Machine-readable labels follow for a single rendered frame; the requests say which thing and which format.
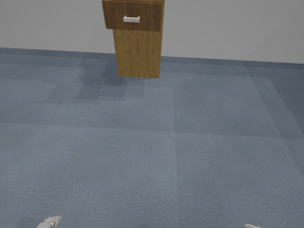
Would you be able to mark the left robot hand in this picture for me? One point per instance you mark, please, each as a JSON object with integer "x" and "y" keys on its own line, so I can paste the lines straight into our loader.
{"x": 50, "y": 222}

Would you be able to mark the cabinet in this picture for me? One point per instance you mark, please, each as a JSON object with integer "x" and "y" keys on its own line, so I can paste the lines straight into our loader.
{"x": 138, "y": 52}

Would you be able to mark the handle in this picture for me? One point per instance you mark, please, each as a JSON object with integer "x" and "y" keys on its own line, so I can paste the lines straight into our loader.
{"x": 132, "y": 19}

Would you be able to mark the drawer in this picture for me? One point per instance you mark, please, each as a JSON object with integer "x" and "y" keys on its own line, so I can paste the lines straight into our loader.
{"x": 150, "y": 13}

